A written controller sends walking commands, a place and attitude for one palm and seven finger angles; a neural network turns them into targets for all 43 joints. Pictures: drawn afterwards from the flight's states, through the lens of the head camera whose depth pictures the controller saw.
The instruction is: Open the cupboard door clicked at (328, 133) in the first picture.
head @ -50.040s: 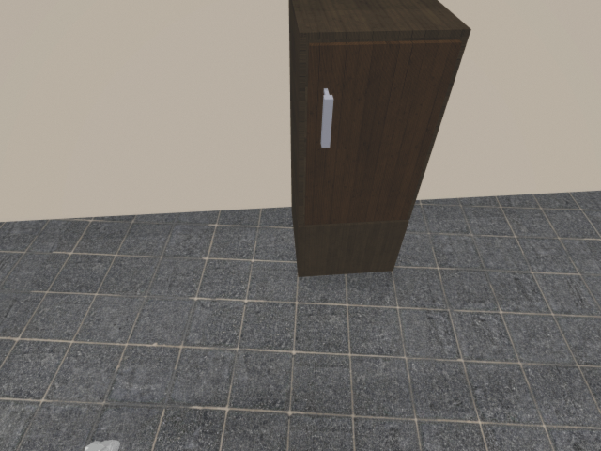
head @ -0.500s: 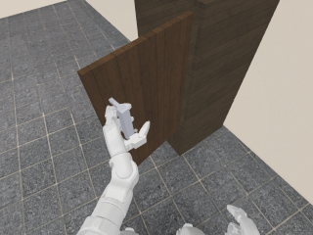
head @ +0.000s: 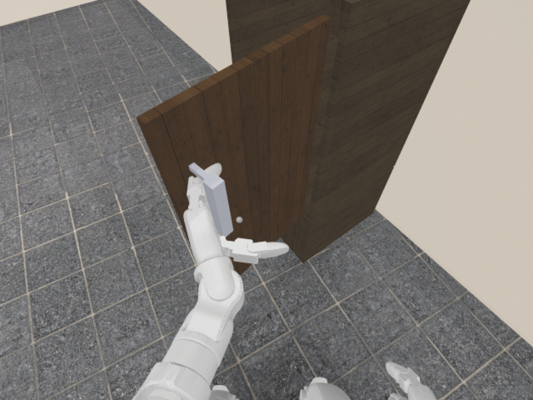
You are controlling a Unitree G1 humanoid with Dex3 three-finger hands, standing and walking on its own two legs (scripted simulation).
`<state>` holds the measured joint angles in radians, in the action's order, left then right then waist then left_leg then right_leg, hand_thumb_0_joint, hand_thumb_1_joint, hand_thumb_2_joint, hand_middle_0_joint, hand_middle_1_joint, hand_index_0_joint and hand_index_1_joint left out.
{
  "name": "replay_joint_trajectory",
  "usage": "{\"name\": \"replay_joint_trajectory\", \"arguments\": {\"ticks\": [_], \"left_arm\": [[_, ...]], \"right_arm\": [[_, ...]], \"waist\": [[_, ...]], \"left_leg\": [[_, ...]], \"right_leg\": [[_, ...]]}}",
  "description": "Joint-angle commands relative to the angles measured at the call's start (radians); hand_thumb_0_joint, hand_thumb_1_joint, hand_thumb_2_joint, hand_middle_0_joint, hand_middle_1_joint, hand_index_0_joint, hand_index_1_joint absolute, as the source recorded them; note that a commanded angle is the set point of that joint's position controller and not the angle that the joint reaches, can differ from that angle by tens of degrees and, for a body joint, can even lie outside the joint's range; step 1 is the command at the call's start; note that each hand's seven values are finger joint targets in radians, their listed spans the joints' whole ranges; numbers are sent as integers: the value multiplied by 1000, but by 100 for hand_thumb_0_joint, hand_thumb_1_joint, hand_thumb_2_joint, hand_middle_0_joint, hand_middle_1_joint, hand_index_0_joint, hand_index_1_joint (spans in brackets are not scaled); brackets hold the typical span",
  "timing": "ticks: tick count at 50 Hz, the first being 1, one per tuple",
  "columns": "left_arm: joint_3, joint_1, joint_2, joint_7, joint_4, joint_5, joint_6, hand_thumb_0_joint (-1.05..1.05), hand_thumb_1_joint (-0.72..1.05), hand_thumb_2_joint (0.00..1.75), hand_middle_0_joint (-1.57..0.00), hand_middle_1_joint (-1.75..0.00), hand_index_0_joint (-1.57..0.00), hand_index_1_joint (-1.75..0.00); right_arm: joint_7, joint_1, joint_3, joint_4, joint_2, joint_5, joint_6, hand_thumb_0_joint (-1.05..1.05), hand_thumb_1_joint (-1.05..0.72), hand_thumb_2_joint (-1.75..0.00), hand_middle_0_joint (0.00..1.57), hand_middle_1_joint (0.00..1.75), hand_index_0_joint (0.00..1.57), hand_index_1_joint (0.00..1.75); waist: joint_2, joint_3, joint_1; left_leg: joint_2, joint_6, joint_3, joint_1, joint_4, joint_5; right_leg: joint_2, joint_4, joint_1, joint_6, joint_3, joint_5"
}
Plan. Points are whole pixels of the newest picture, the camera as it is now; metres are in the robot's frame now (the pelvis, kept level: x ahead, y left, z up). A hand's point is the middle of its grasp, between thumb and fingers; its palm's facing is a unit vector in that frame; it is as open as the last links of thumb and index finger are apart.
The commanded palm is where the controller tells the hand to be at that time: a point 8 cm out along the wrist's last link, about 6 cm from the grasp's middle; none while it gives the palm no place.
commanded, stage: slide the hand sideways off the handle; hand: left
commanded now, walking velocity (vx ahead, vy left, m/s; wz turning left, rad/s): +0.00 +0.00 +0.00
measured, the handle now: (211, 201) +0.41 +0.10 +0.05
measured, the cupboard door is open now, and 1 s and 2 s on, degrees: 100 100 100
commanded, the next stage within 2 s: draw the hand back to the body in 1.28 s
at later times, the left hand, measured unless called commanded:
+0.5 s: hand (227, 245) +0.33 +0.06 +0.06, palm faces -0.10 -0.99 +0.01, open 16.4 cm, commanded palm +0.30 +0.12 +0.05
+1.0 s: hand (200, 280) +0.28 +0.10 +0.05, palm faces -0.08 -1.00 -0.02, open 16.3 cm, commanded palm +0.26 +0.16 +0.05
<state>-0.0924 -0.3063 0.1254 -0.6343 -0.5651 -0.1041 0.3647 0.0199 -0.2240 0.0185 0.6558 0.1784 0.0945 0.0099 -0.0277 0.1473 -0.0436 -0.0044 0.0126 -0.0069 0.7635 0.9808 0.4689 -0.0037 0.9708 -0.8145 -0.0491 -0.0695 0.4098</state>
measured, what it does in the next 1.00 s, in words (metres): stands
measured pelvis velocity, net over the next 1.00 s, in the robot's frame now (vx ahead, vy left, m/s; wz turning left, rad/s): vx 0.01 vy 0.01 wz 0.01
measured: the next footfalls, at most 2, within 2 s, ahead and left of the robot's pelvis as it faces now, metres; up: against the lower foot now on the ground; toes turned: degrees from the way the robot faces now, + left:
none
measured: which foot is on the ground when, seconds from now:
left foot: down 0.00-1.00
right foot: down 0.00-1.00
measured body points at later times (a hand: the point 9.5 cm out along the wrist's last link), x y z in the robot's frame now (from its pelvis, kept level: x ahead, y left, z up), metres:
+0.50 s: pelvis +0.00 +0.02 +0.00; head +0.05 +0.01 +0.45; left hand +0.33 +0.12 +0.06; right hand +0.13 -0.22 -0.11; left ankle +0.00 +0.13 -0.68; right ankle +0.04 -0.09 -0.68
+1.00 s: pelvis +0.01 +0.01 -0.01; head +0.07 +0.00 +0.44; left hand +0.28 +0.15 +0.05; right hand +0.20 -0.21 -0.09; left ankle +0.00 +0.13 -0.68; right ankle +0.04 -0.09 -0.68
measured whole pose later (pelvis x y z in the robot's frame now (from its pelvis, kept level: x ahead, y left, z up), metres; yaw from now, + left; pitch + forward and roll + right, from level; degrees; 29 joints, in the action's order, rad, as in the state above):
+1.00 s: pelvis +0.01 +0.01 -0.01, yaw +1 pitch +13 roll +0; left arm -0.13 0.17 -0.09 0.00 -0.07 0.07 0.34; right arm 0.00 -0.22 -0.02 0.47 0.21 0.00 0.05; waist -0.03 0.12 0.00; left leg 0.01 0.00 -0.01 0.74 1.04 0.52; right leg -0.02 1.02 -0.79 -0.03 -0.07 0.46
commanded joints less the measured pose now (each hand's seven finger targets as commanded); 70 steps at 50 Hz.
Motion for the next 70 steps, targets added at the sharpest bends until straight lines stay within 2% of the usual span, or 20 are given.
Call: {"name": "replay_joint_trajectory", "arguments": {"ticks": [1,4,5,6,7,10,12,15,18,24,29,33,38,43,45,47,61,64,69,70], "left_arm": [[-11,-343,33,-35,206,-22,55,0,-50,30,-15,-30,-15,-30],[-1,-365,23,-40,190,-22,54,0,-50,30,-15,-30,-15,-30],[-203,-329,-47,166,185,-133,82,0,-50,30,-15,-30,-15,-30],[-112,-376,-135,272,228,-93,125,0,-50,30,-15,-30,-15,-30],[-123,-383,-156,359,273,-75,154,0,-50,30,-15,-30,-15,-30],[-174,-364,-101,589,259,72,155,0,-50,30,-15,-30,-15,-30],[-148,-327,-54,642,256,197,120,0,-50,30,-15,-30,-15,-30],[-93,-238,-59,620,275,248,94,0,-50,30,-15,-30,-15,-30],[-57,-128,-115,567,306,188,107,0,-50,30,-15,-30,-15,-30],[-80,-16,-136,556,432,118,121,0,-50,30,-15,-30,-15,-30],[-84,21,-144,561,491,125,79,0,-50,30,-15,-30,-15,-30],[-46,140,-178,566,565,147,67,0,-50,30,-15,-30,-15,-30],[-64,218,-185,586,641,148,57,0,-50,30,-15,-30,-15,-30],[-18,288,-231,615,692,163,49,0,-50,30,-15,-30,-15,-30],[-45,296,-207,632,715,170,46,0,-50,30,-15,-30,-15,-30],[0,306,-251,641,735,182,47,0,-50,30,-15,-30,-15,-30],[92,509,-322,738,800,250,39,0,-50,30,-15,-30,-15,-30],[72,450,-317,745,817,252,42,0,-50,30,-15,-30,-15,-30],[78,484,-319,743,834,255,45,0,-50,30,-15,-30,-15,-30],[112,502,-357,740,858,256,40,0,-50,30,-15,-30,-15,-30]], "right_arm": [[-7,44,26,-125,96,3,46,0,-90,-90,20,30,20,30],[-10,48,26,-121,97,3,47,0,-90,-90,20,30,20,30],[-14,-2,27,-96,126,-4,40,0,-90,-90,20,30,20,30],[-22,-18,31,-123,130,-17,44,0,-90,-90,20,30,20,30],[-29,-10,30,-132,130,-24,45,0,-90,-90,20,30,20,30],[-38,-13,20,-169,136,-69,60,0,-90,-90,20,30,20,30],[-41,-6,13,-190,139,-92,72,0,-90,-90,20,30,20,30],[-28,-13,15,-206,150,-98,84,0,-90,-90,20,30,20,30],[-5,-19,20,-225,156,-85,82,0,-90,-90,20,30,20,30],[15,-5,28,-267,151,-80,66,0,-90,-90,20,30,20,30],[0,15,20,-283,148,-87,60,0,-90,-90,20,30,20,30],[-9,16,17,-297,145,-88,64,0,-90,-90,20,30,20,30],[-15,20,12,-307,141,-90,72,0,-90,-90,20,30,20,30],[-27,25,10,-317,141,-92,78,0,-90,-90,20,30,20,30],[-29,28,8,-325,137,-94,86,0,-90,-90,20,30,20,30],[-36,26,9,-322,139,-94,91,0,-90,-90,20,30,20,30],[-55,17,9,-341,149,-104,128,0,-90,-90,20,30,20,30],[-59,25,7,-340,153,-104,140,0,-90,-90,20,30,20,30],[-61,17,11,-342,154,-104,158,0,-90,-90,20,30,20,30],[-61,8,12,-346,156,-106,157,0,-90,-90,20,30,20,30]], "waist": [[90,292,-15],[105,289,-17],[147,259,-91],[123,313,-64],[74,354,-50],[29,300,-61],[45,272,-45],[90,257,-13],[93,253,15],[68,271,23],[61,219,13],[80,268,36],[71,230,21],[61,225,31],[56,210,20],[50,225,26],[60,204,30],[52,177,11],[39,226,26],[32,237,35]], "left_leg": [[22,-17,14,-58,-110,-165],[21,-17,11,-51,-111,-148],[21,-35,12,-75,-87,-149],[28,-41,11,-58,-79,-171],[28,-39,11,-83,-83,-180],[28,-35,0,-144,-110,-160],[25,-29,-11,-164,-138,-148],[21,-21,-23,-159,-155,-172],[21,-21,-13,-128,-141,-209],[16,-20,-9,-118,-127,-218],[15,-22,-14,-110,-127,-169],[16,-19,-16,-122,-122,-230],[17,-21,-17,-114,-103,-238],[23,-21,-16,-93,-93,-224],[24,-22,-17,-92,-87,-208],[28,-22,-16,-81,-79,-201],[32,-25,-10,-33,-50,-191],[33,-27,-12,-4,-33,-147],[35,-27,-12,-17,-27,-171],[33,-26,-11,-31,-39,-178]], "right_leg": [[-5,-160,247,19,49,-157],[-4,-163,237,21,49,-130],[-10,-148,232,21,73,-216],[-21,-134,272,17,82,-271],[-22,-124,296,14,91,-289],[-9,-138,253,9,69,-248],[4,-159,239,11,47,-191],[7,-146,230,13,20,-173],[3,-121,236,10,24,-208],[1,-92,241,5,34,-219],[3,-103,211,8,32,-164],[5,-90,262,7,30,-225],[2,-87,243,11,32,-243],[1,-84,253,11,40,-238],[0,-85,236,16,37,-227],[-1,-86,250,16,47,-226],[-2,-94,264,26,66,-225],[-6,-102,231,31,81,-155],[-6,-87,244,27,78,-173],[-5,-91,261,26,77,-180]]}}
